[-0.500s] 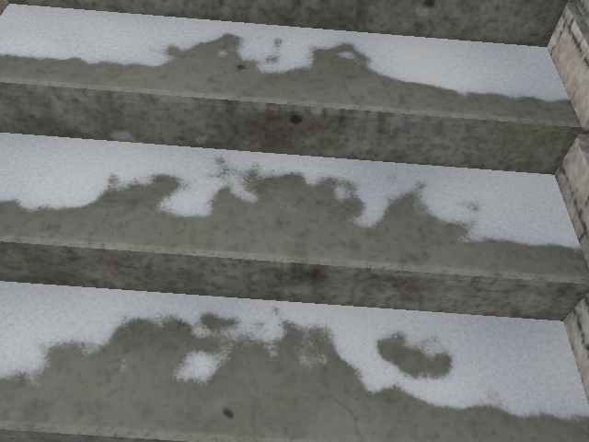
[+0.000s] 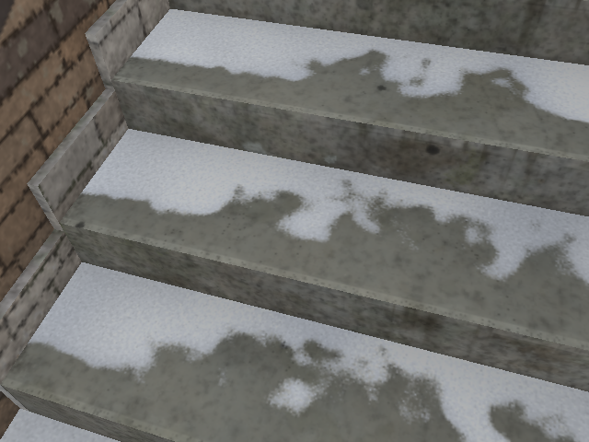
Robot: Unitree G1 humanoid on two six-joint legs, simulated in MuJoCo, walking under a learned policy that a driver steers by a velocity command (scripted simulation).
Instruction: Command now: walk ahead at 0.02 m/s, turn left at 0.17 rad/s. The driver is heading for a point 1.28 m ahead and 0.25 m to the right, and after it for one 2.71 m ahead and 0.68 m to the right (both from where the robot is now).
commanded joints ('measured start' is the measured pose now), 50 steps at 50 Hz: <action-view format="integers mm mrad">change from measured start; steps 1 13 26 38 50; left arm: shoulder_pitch -62 19 91 128 154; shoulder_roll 77 83 60 48 37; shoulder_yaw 8 13 29 37 41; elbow -55 -20 99 200 160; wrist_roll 1 12 -6 -14 -41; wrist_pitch -1 -12 22 50 -50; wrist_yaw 1 -16 1 14 -45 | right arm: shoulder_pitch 128 77 143 203 173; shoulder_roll -38 -43 -17 -27 -107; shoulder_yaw -15 -2 21 22 -10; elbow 2 72 175 218 141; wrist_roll -2 -5 -1 4 21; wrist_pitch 22 -20 -57 -47 -72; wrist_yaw -1 16 30 27 19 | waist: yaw -57 -8 4 -8 69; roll -129 -17 -12 9 86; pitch -44 -20 10 21 -10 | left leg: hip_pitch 28 109 81 132 146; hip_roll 104 176 156 135 297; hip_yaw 38 62 69 71 2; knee -61 -632 -661 -741 -731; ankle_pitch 87 244 402 172 739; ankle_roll -60 91 82 127 258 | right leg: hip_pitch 11 71 177 162 101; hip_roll -213 -79 -69 -21 -22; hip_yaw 239 93 64 1 -103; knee -211 -81 -2 44 257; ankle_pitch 24 -168 72 -148 -180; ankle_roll -145 39 61 77 29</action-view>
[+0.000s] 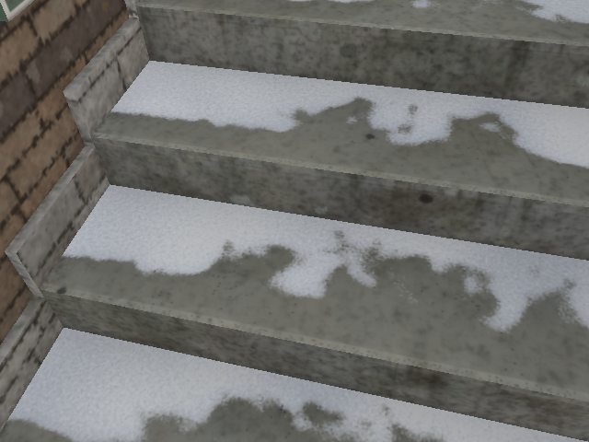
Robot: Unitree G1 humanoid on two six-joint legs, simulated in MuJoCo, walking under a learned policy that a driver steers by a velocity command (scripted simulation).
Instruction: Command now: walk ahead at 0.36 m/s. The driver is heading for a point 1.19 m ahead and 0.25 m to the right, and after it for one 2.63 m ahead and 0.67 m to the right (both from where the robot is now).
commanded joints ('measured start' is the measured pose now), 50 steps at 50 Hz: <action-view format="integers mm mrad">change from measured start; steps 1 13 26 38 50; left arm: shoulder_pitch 224 309 356 74 -164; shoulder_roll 76 4 232 -147 -158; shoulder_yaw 36 -57 -16 -61 -88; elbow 22 121 96 -211 -356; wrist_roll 8 64 44 46 21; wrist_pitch -10 47 55 49 76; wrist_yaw -10 -15 55 -12 -5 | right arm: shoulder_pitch -127 -231 -197 -49 157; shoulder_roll -170 106 -122 48 -76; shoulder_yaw -24 77 55 39 15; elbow -96 -245 -448 57 52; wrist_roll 5 19 2 -58 -23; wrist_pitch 0 -10 -61 -96 -69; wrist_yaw -1 47 80 71 -20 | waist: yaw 196 35 -234 108 60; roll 97 -107 -429 40 64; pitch -14 173 -303 34 -103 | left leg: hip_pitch -252 -1260 -404 -437 -50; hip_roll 163 74 -34 198 248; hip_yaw -92 47 122 -72 119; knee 120 1861 627 -51 -134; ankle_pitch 750 57 -41 50 1315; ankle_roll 158 34 166 154 201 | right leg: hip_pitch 353 107 627 -683 -208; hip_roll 80 -198 -230 41 78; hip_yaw -66 267 96 75 -226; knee -214 -643 -278 1265 444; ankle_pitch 264 65 2132 347 -107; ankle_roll -15 -173 -131 -121 -125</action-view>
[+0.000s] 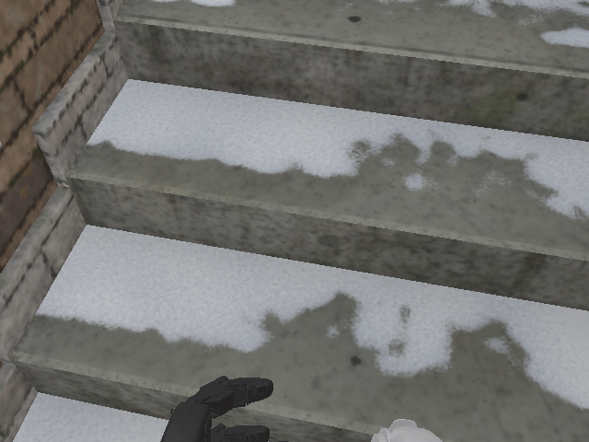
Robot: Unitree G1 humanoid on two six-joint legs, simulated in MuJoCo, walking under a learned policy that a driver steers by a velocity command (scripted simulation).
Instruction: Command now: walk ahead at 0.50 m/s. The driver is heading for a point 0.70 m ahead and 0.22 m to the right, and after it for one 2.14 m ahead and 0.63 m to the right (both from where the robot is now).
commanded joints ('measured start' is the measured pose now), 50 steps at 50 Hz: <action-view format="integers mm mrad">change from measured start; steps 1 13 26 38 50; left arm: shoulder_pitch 207 414 592 327 -150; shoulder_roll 90 117 117 87 178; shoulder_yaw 54 89 13 93 28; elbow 33 393 443 349 96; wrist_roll -31 112 82 28 -14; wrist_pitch -9 -67 -89 -71 -27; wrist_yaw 14 -54 -113 -101 -52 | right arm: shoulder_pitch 48 -381 -1028 -415 -27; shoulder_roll -233 -59 -3 54 -94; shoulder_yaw -44 -11 87 34 34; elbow -70 -397 -586 -155 23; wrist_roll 7 -11 -39 -31 -161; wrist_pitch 1 37 108 61 21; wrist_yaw -6 109 105 89 90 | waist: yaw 163 33 109 107 33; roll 110 -26 -163 -87 -11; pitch -142 -30 19 -115 -49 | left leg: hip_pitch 2 -1290 -892 -423 2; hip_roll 235 -65 45 282 250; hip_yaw -31 -320 53 -385 64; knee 229 1777 1352 254 8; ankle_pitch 1461 266 26 55 232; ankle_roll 175 290 122 226 172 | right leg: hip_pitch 548 738 517 34 -445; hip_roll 169 -65 -109 49 -65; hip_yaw -104 375 339 393 200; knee -282 -1040 -1365 627 344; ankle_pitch -159 179 609 392 275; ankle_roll -39 -25 -127 -141 -138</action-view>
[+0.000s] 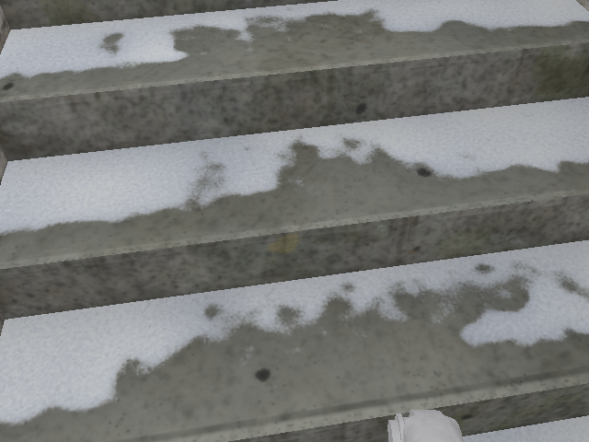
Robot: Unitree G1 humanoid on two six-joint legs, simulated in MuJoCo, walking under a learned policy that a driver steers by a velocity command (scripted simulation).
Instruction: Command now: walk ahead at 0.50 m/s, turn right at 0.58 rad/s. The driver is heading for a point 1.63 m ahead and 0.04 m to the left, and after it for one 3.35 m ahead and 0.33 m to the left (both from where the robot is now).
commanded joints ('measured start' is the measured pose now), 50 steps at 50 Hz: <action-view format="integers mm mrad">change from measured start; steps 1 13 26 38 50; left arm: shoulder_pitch -244 488 514 248 106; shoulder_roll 38 241 63 22 -21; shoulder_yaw -12 129 23 82 63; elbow -137 137 272 -45 -218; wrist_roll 6 63 145 67 30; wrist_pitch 17 15 -49 -54 5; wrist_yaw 18 61 29 56 70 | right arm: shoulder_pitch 71 -86 -564 -150 10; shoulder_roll -67 -94 -93 -270 -97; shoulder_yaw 1 -85 9 -115 -95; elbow -41 -171 -482 -293 -177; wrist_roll -4 101 137 141 169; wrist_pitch -12 -28 34 25 -76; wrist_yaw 10 91 2 -93 -97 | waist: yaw -20 189 81 -20 60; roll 61 -90 -11 264 48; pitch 67 -3 134 27 155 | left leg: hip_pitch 105 -782 -1270 -169 -88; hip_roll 247 -23 120 224 199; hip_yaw -111 -544 -311 -1148 -600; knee -238 1487 1405 -48 -95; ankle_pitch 394 340 321 -628 195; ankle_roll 193 68 171 233 242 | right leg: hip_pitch -75 1192 1078 544 172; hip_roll -87 -142 -86 103 1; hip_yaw -92 594 100 70 -63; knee -288 -1531 -1751 -313 -192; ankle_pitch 79 -123 -155 18 99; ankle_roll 11 -50 53 156 223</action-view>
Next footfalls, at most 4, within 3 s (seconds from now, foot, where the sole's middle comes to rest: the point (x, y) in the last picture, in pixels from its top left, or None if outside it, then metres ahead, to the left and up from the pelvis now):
0.14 right None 0.28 -0.13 -0.62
0.66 left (273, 369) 0.58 0.06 -0.47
1.28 right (403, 167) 0.96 -0.23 -0.32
1.84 left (304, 41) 1.25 -0.03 -0.17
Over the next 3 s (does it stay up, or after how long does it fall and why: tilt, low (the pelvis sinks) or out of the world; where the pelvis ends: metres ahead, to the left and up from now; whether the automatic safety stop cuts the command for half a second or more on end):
stays up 1.72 0.04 0.75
